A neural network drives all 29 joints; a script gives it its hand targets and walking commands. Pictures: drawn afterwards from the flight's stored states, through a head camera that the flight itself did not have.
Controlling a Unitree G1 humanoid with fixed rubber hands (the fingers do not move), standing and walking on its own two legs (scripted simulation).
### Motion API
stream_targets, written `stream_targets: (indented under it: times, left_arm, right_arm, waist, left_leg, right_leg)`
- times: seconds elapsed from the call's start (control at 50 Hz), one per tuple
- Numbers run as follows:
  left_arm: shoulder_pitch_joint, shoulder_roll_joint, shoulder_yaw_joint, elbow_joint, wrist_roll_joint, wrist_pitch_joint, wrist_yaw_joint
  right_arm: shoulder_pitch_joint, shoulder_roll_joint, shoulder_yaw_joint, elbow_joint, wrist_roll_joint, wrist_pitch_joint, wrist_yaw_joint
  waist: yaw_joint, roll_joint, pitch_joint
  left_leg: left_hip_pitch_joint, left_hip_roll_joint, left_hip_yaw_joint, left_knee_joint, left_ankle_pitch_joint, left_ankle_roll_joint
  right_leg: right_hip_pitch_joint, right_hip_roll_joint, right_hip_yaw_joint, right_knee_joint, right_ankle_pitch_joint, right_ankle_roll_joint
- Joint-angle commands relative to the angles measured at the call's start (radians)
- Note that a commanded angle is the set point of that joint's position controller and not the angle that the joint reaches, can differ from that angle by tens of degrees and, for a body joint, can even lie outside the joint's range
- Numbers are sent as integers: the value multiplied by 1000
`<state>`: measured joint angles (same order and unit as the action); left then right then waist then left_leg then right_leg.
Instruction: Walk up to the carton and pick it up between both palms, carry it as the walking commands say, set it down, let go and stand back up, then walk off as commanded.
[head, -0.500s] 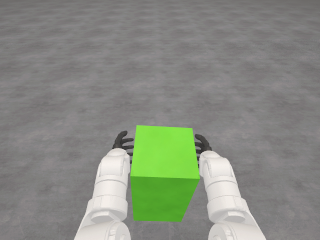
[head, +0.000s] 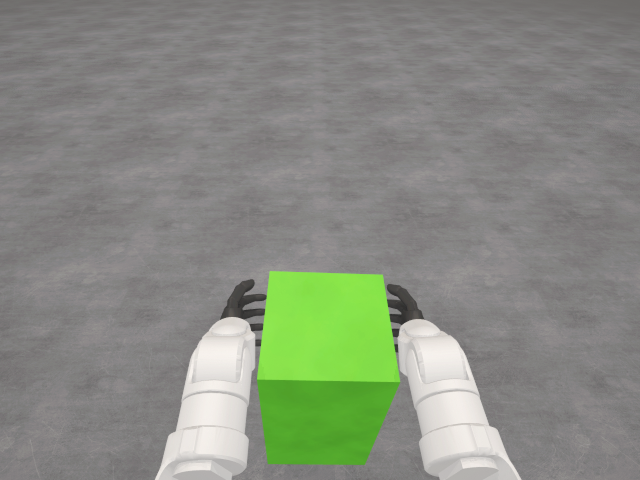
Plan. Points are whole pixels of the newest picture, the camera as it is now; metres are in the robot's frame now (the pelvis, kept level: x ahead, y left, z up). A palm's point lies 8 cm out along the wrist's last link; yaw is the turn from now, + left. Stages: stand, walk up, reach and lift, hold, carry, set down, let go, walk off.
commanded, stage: reach and lift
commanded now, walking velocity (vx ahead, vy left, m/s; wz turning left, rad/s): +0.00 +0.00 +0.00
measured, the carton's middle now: (321, 376) +0.28 +0.01 -0.01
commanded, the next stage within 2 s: hold in 0.14 s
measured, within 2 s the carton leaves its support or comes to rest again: neither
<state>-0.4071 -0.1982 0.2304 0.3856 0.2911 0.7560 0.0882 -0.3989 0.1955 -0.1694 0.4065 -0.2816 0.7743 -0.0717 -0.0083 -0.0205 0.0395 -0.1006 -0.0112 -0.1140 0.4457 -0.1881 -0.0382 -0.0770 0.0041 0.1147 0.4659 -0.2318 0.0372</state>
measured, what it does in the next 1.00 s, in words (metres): stands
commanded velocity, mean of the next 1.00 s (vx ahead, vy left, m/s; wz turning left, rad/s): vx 0.00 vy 0.00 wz -0.12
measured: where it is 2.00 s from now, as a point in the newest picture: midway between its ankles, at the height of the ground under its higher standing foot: outside the picture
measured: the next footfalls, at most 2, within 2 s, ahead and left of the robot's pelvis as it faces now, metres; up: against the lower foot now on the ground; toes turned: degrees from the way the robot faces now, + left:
left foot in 1.34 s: +0.03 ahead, +0.10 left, +0.00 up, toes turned -3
right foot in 1.54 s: -0.01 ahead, -0.14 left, +0.00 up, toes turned -18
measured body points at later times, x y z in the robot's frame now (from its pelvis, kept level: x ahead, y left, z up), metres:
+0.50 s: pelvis +0.00 +0.00 +0.00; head -0.06 +0.01 +0.44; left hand +0.31 +0.12 +0.05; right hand +0.30 -0.12 +0.04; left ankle +0.05 +0.14 -0.74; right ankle +0.03 -0.14 -0.74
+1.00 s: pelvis -0.02 +0.00 -0.02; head -0.07 +0.00 +0.43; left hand +0.31 +0.13 +0.06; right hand +0.31 -0.11 +0.06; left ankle +0.05 +0.14 -0.74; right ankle +0.03 -0.15 -0.74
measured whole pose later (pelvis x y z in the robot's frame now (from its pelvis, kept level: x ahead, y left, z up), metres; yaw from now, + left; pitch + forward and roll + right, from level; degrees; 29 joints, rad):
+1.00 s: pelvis -0.02 +0.00 -0.02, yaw -2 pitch -2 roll +0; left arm -0.44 -0.13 0.16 0.25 0.14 0.89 0.16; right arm -0.46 0.18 -0.13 0.30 -0.18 0.88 -0.15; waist 0.02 -0.01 -0.08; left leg -0.39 0.00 -0.10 0.67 -0.25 -0.05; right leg -0.38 0.03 0.11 0.69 -0.28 0.04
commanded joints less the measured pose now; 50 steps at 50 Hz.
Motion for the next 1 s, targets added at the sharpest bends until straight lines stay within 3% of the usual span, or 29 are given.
stream_targets:
  times: [0.0,0.06,0.1,0.14,0.16,0.18,0.2,0.22,0.24,0.26,0.28,0.32,0.4,0.44,0.46,0.5,0.56,0.58,0.6,0.66,0.68,0.7,0.72,0.76,0.8,0.82,0.84,0.94,0.98]
  left_arm:
    - [-529,-1098,-544,-76,-304,-27,-271]
    - [-507,-1098,-544,-80,-285,-23,-268]
    - [-508,-1126,-556,-74,-306,-16,-269]
    - [-502,-1071,-528,-92,-291,-16,-267]
    - [-521,-1099,-558,-101,-310,-15,-264]
    - [-503,-1106,-553,-80,-312,-12,-267]
    - [-532,-1106,-575,-121,-330,-13,-271]
    - [-541,-1106,-561,-120,-324,-20,-269]
    - [-510,-1104,-581,-116,-329,-16,-270]
    - [-482,-1106,-558,-118,-319,-9,-265]
    - [-495,-1095,-562,-97,-327,-10,-274]
    - [-517,-1101,-585,-134,-339,-14,-274]
    - [-517,-1100,-580,-131,-338,-16,-271]
    - [-540,-1094,-575,-129,-325,-16,-271]
    - [-539,-1101,-585,-140,-320,-21,-272]
    - [-527,-1077,-540,-94,-302,-19,-273]
    - [-573,-1093,-567,-128,-336,-30,-276]
    - [-595,-1096,-552,-103,-326,-23,-278]
    - [-603,-1113,-594,-135,-335,-28,-274]
    - [-574,-1090,-532,-74,-315,-25,-277]
    - [-596,-1091,-541,-68,-316,-23,-276]
    - [-594,-1107,-534,-55,-312,-27,-279]
    - [-624,-1114,-545,-59,-326,-30,-278]
    - [-621,-1081,-511,-30,-312,-18,-283]
    - [-644,-1125,-541,-62,-328,-29,-281]
    - [-649,-1060,-619,-162,-366,-30,-263]
    - [-602,-1043,-607,-159,-364,-17,-252]
    - [-817,-1011,-757,-260,-526,84,-216]
    - [-1008,-981,-793,-317,-607,153,-197]
  right_arm:
    - [-495,1100,466,-95,272,-55,245]
    - [-516,1111,477,-112,277,-59,254]
    - [-515,1103,483,-115,287,-59,254]
    - [-481,1134,478,-71,281,-46,256]
    - [-488,1117,470,-98,276,-49,252]
    - [-489,1128,471,-92,287,-47,254]
    - [-428,1101,457,-85,271,-46,257]
    - [-483,1117,466,-99,273,-51,257]
    - [-443,1107,476,-113,281,-49,254]
    - [-434,1116,483,-103,294,-43,251]
    - [-471,1113,488,-122,288,-51,252]
    - [-457,1106,491,-135,300,-52,251]
    - [-473,1129,501,-133,296,-46,258]
    - [-461,1128,472,-96,288,-51,260]
    - [-482,1119,486,-112,295,-56,266]
    - [-532,1104,475,-107,290,-59,266]
    - [-500,1151,491,-98,292,-56,255]
    - [-499,1148,467,-59,288,-53,257]
    - [-500,1135,459,-90,284,-64,260]
    - [-509,1137,445,-43,275,-56,257]
    - [-476,1128,424,-3,263,-50,258]
    - [-561,1160,461,-52,289,-61,263]
    - [-542,1143,449,-41,274,-57,259]
    - [-527,1134,425,-5,265,-53,258]
    - [-538,1144,425,-12,264,-58,261]
    - [-637,1060,486,-115,343,-60,241]
    - [-553,1091,485,-65,340,-37,229]
    - [-709,1020,600,-204,431,52,170]
    - [-879,969,626,-258,492,121,141]
  waist:
    - [-5,21,-290]
    - [11,45,-292]
    - [-8,36,-319]
    - [30,20,-301]
    - [-13,22,-270]
    - [-3,40,-270]
    - [-34,42,-267]
    - [-8,-12,-273]
    - [-25,12,-273]
    - [9,49,-302]
    - [-8,10,-316]
    - [-2,52,-300]
    - [-12,-11,-283]
    - [0,58,-265]
    - [-6,51,-281]
    - [26,34,-288]
    - [3,-20,-281]
    - [9,44,-299]
    - [-15,61,-277]
    - [10,32,-259]
    - [-20,43,-244]
    - [12,39,-256]
    - [-10,28,-253]
    - [-5,5,-224]
    - [-20,34,-284]
    - [14,120,-324]
    - [18,108,-380]
    - [5,42,-485]
    - [2,41,-458]
  left_leg:
    - [101,-90,54,-65,118,9]
    - [95,-89,52,-66,77,7]
    - [113,-86,38,-66,120,2]
    - [68,-95,51,-75,75,11]
    - [104,-83,43,-66,78,7]
    - [103,-86,48,-64,76,7]
    - [115,-91,46,-63,96,1]
    - [117,-81,35,-61,87,9]
    - [103,-85,39,-51,112,9]
    - [99,-88,44,-56,144,1]
    - [97,-94,51,-62,101,10]
    - [86,-92,48,-57,132,1]
    - [102,-84,40,-63,44,9]
    - [71,-84,47,-66,26,9]
    - [86,-82,49,-61,29,6]
    - [37,-88,57,-68,-2,16]
    - [93,-83,41,-46,21,24]
    - [76,-92,57,-59,-12,16]
    - [90,-80,46,-60,-21,10]
    - [32,-80,48,-66,-78,20]
    - [35,-78,41,-69,-66,15]
    - [42,-81,47,-65,-76,19]
    - [46,-77,38,-61,-92,23]
    - [12,-85,49,-63,-76,22]
    - [61,-76,45,-69,-73,15]
    - [-134,162,-126,-32,9,56]
    - [-132,189,-136,-11,6,62]
    - [-170,138,12,154,70,27]
    - [-203,153,-11,143,31,40]
  right_leg:
    - [11,91,-46,-93,182,-11]
    - [24,88,-52,-90,126,-17]
    - [18,99,-56,-88,153,-19]
    - [55,90,-51,-92,148,-8]
    - [-8,92,-48,-89,125,-16]
    - [-7,90,-54,-89,118,-17]
    - [-17,96,-58,-99,139,-18]
    - [-13,101,-60,-91,116,-19]
    - [0,98,-59,-85,161,-17]
    - [44,96,-50,-84,192,-18]
    - [17,89,-54,-93,170,-7]
    - [21,94,-48,-84,181,-22]
    - [-20,99,-58,-93,71,-19]
    - [-22,90,-48,-88,70,-29]
    - [-21,97,-56,-88,55,-26]
    - [4,88,-53,-92,34,-26]
    - [-39,86,-50,-91,37,-18]
    - [-41,84,-47,-96,8,-26]
    - [-57,92,-48,-98,-6,-35]
    - [-34,85,-46,-99,-57,-33]
    - [-48,85,-49,-99,-44,-37]
    - [-54,83,-50,-91,-59,-34]
    - [-61,81,-48,-97,-75,-34]
    - [-61,86,-54,-99,-55,-27]
    - [-51,87,-51,-96,-63,-31]
    - [-192,-75,-32,66,-72,-35]
    - [-173,-60,-19,96,-80,-38]
    - [-264,-119,55,126,97,-71]
    - [-313,-92,58,148,30,-59]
